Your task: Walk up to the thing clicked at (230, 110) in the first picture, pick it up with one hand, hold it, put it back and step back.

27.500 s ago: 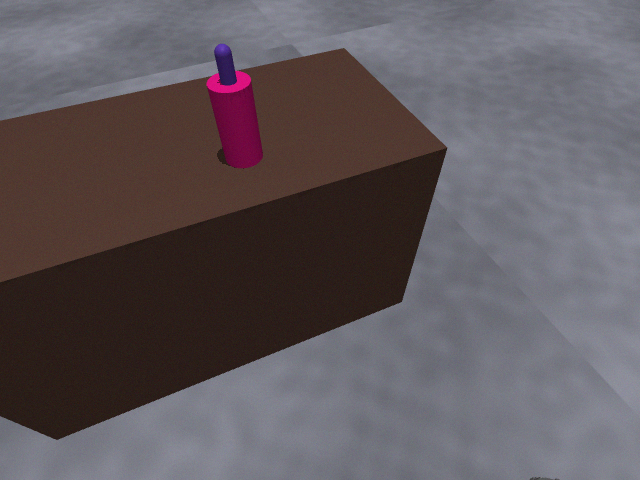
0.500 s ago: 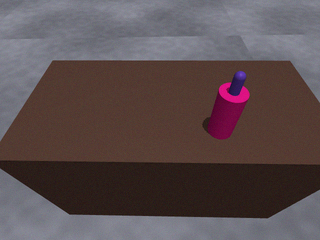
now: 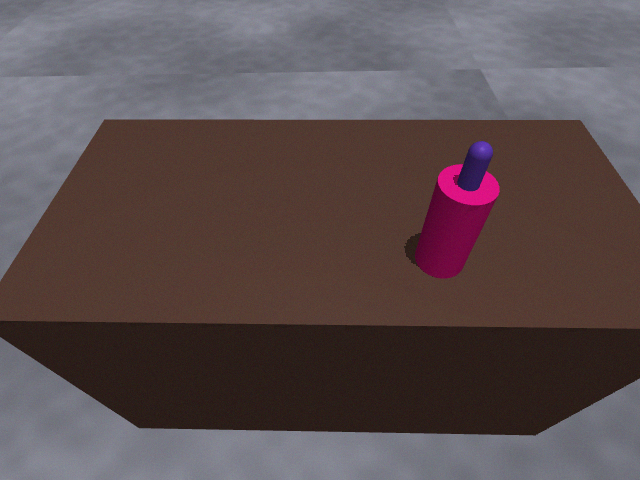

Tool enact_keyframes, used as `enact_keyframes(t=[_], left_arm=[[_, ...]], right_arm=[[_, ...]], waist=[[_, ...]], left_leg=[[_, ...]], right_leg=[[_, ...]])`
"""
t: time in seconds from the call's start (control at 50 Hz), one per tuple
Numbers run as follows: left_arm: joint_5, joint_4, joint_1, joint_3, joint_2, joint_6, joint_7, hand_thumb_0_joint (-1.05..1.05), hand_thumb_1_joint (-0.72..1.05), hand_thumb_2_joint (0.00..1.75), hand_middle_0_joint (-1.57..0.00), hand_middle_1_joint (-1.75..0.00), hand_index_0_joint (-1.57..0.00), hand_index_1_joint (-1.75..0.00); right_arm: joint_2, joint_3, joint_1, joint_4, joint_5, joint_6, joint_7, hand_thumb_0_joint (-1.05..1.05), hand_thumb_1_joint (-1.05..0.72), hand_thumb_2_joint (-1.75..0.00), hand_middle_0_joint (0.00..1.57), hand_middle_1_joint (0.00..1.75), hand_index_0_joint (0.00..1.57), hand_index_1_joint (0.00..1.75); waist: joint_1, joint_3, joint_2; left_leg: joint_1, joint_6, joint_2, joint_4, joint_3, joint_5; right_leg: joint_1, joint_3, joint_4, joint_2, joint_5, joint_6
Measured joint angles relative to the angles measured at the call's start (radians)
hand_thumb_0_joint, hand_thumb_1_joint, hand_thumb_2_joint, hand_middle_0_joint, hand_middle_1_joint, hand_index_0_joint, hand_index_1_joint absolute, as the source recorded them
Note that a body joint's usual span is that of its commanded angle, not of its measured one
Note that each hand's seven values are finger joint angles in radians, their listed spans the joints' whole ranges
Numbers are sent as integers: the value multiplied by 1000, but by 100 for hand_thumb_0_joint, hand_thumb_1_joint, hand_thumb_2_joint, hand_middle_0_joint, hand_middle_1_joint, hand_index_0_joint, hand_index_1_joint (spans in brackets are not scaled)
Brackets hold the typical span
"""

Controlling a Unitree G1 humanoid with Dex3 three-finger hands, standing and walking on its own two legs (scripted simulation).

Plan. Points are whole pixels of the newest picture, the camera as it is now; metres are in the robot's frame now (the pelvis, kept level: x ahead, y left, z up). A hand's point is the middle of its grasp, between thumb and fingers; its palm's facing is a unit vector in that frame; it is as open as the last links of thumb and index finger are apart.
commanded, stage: stand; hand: right
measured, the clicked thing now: (457, 210) +0.46 -0.19 +0.04
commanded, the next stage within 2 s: step back in 0.30 s
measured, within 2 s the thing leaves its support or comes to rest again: neither
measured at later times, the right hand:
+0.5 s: hand out of the picture +0.06 -0.27 -0.17, palm faces -0.02 +0.92 -0.38, open 7.4 cm
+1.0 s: hand out of the picture -0.06 -0.26 -0.17, palm faces +0.04 +0.92 -0.40, open 7.4 cm
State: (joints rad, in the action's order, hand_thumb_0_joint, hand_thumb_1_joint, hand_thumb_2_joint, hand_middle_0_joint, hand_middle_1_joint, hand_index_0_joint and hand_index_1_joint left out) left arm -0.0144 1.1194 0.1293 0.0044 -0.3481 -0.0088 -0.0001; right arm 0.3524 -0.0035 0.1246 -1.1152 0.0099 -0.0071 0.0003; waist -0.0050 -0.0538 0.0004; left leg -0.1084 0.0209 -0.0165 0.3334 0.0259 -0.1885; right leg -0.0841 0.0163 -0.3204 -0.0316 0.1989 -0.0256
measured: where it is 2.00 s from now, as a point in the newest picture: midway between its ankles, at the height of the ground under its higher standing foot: outside the picture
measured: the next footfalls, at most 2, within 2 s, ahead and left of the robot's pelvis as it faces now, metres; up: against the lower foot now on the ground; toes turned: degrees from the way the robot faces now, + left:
right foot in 1.00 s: -0.14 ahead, -0.11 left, +0.00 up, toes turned -2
left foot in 1.36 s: -0.19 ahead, +0.14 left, +0.00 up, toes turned -3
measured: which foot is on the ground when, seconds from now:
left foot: down 0.00-1.00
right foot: down 0.00-0.62, up 0.64-0.98, down 1.00-1.00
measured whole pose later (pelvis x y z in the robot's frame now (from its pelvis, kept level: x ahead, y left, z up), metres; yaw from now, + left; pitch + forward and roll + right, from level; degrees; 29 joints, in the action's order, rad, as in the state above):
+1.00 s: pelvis -0.13 +0.02 -0.03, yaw -6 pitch -1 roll +0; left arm -0.02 0.88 0.15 0.07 -0.39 0.05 0.00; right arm 0.37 0.04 0.13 -0.85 0.02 0.03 0.01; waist 0.00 -0.19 -0.01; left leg -0.41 -0.01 -0.05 0.66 -0.05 -0.22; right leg -0.23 -0.07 -0.68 0.03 0.41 0.00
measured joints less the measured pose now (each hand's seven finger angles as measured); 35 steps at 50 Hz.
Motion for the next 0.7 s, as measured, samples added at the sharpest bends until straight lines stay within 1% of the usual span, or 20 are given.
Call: enact_keyframes(t=[0.3,0.38,0.44,0.48,0.52,0.54,0.58,0.6,0.62,0.64,0.66,0.68,0.7], left_arm=[[-1,-3,-1,-1,0,0,1,1,90,90,-21,-30,-20,-30],[16,-45,-18,23,-9,12,-2,1,90,90,-21,-30,-20,-30],[18,-83,-35,35,-23,24,-5,1,90,90,-21,-30,-20,-30],[16,-108,-45,40,-32,35,-5,1,90,90,-21,-30,-20,-30],[11,-132,-55,43,-38,44,-5,1,90,90,-21,-30,-20,-30],[8,-144,-61,44,-40,48,-5,1,90,90,-21,-30,-20,-30],[-2,-164,-67,44,-46,56,-5,1,90,90,-21,-30,-20,-30],[-5,-173,-69,44,-51,61,-5,1,90,90,-21,-30,-20,-30],[-6,-183,-71,43,-56,65,-6,1,90,90,-21,-30,-20,-30],[-3,-190,-83,45,-63,69,-10,1,90,90,-21,-30,-20,-30],[-2,-198,-95,50,-69,74,-17,1,90,90,-21,-30,-20,-30],[-2,-204,-103,54,-73,77,-24,1,90,90,-21,-30,-20,-30],[-1,-209,-107,56,-75,78,-30,1,90,90,-21,-30,-20,-30]], right_arm=[[1,0,1,-2,0,-2,0,1,-91,-90,20,30,20,30],[11,15,-23,30,-13,17,-8,1,-90,-90,20,30,20,30],[25,30,-40,64,-19,31,-10,1,-90,-90,20,30,20,30],[38,40,-45,86,-19,40,-11,1,-90,-90,20,30,20,30],[53,50,-46,108,-18,47,-12,1,-90,-90,20,30,20,30],[60,55,-44,118,-17,51,-13,1,-91,-90,20,30,20,30],[67,65,-31,138,-14,56,-17,1,-91,-90,20,30,20,30],[68,69,-18,148,-14,54,-20,1,-91,-90,20,30,20,30],[71,71,-2,159,-12,50,-22,1,-91,-90,20,30,20,30],[66,75,7,163,-6,44,-21,0,-91,-90,20,30,20,30],[56,74,12,165,1,41,-21,0,-91,-90,20,30,20,30],[45,69,18,167,7,40,-22,0,-91,-90,20,30,20,30],[35,65,24,167,11,41,-21,0,-91,-90,20,30,20,30]], waist=[[-1,4,-1],[-1,-36,3],[-1,-70,6],[-1,-85,9],[2,-99,11],[3,-106,10],[4,-108,-3],[6,-104,-11],[9,-95,-13],[11,-99,-25],[9,-112,-38],[12,-122,-45],[16,-128,-49]], left_leg=[[3,-2,2,-3,-2,3],[-60,-6,1,77,1,-21],[-117,-12,0,155,4,-42],[-157,-21,3,212,6,-59],[-202,-47,10,287,8,-78],[-221,-59,19,336,8,-102],[-238,-76,41,423,6,-181],[-231,-84,46,432,1,-174],[-218,-70,43,408,2,-170],[-224,-57,49,413,-2,-194],[-231,-55,52,422,-8,-195],[-234,-56,50,420,-8,-185],[-235,-56,47,406,-6,-169]], right_leg=[[1,-2,1,-3,-2,-2],[-57,-1,-73,0,19,2],[-111,-1,-143,2,38,6],[-147,-1,-193,0,53,7],[-180,1,-248,-5,70,5],[-194,-1,-275,-11,80,3],[-228,-13,-330,-26,98,-2],[-248,-19,-359,-32,109,-5],[-276,-22,-395,-33,122,3],[-304,-49,-447,-24,170,19],[-329,-96,-519,8,246,32],[-350,-140,-603,51,314,41],[-369,-169,-684,91,351,48]])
